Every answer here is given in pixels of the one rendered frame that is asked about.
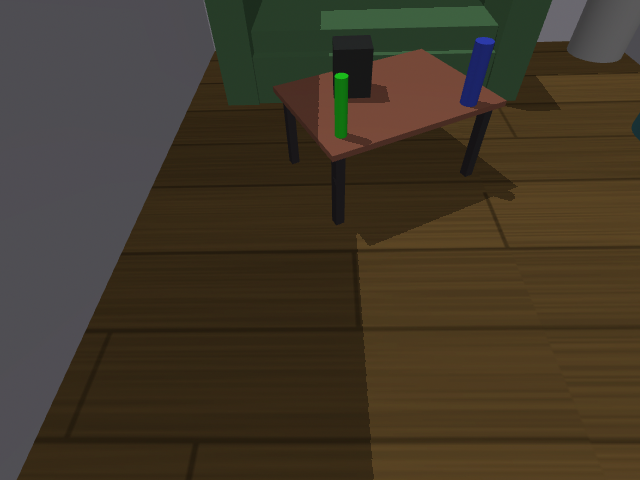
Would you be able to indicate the sofa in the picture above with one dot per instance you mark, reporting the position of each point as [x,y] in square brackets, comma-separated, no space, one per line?
[264,43]

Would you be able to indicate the coffee table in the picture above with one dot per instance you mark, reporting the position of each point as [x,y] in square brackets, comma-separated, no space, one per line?
[411,93]

